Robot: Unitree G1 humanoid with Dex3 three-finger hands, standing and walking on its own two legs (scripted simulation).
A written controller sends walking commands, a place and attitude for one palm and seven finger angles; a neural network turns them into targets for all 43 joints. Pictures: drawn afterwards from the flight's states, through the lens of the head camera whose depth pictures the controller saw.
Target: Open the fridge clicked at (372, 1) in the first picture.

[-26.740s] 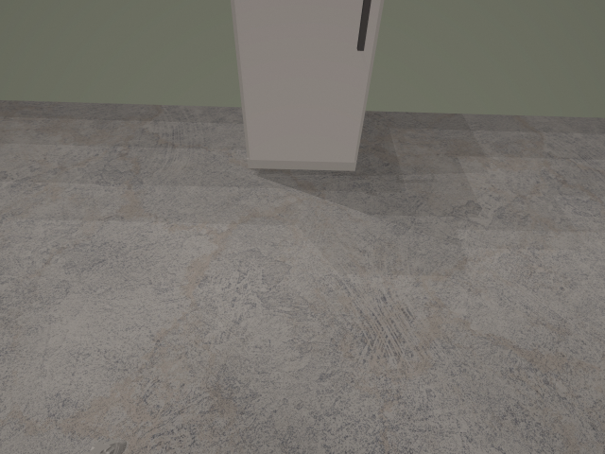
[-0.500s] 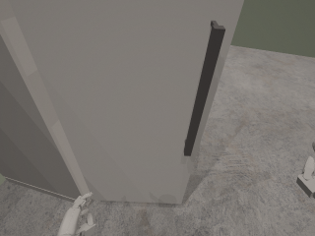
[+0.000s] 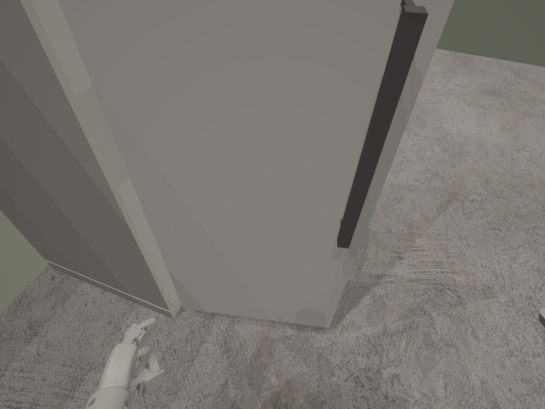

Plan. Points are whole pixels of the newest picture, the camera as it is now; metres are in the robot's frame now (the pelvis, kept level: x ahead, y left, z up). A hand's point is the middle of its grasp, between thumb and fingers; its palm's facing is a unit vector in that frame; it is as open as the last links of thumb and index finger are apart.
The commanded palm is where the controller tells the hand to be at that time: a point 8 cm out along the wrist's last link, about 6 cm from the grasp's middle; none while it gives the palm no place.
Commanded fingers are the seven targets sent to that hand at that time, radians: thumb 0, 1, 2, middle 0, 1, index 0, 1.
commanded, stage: step back with the hand held close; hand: right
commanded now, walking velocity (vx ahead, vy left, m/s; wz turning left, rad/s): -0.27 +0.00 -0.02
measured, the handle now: (366, 153) +0.49 -0.13 +0.13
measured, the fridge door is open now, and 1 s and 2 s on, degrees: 76 76 76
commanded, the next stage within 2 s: stop stepping back and stand still in 1.14 s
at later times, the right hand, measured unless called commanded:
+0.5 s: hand out of the picture +0.13 -0.28 +0.17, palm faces +0.53 +0.72 -0.44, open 7.5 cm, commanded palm +0.06 -0.31 +0.18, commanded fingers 0.00 -0.90 -0.90 0.20 0.30 0.20 0.30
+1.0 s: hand out of the picture +0.09 -0.26 +0.16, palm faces +0.38 +0.81 -0.45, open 7.5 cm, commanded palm +0.01 -0.30 +0.18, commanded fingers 0.00 -0.90 -0.90 0.20 0.30 0.20 0.30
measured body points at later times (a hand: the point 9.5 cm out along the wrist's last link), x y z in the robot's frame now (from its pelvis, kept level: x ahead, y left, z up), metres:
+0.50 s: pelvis -0.06 +0.00 -0.02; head -0.05 -0.02 +0.43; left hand +0.11 +0.23 -0.09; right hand +0.09 -0.31 +0.19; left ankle +0.04 +0.14 -0.74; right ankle +0.00 -0.10 -0.74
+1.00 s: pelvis -0.12 +0.00 -0.01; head -0.09 -0.03 +0.44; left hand +0.07 +0.23 -0.07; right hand +0.06 -0.30 +0.18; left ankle -0.14 +0.13 -0.74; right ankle -0.07 -0.09 -0.74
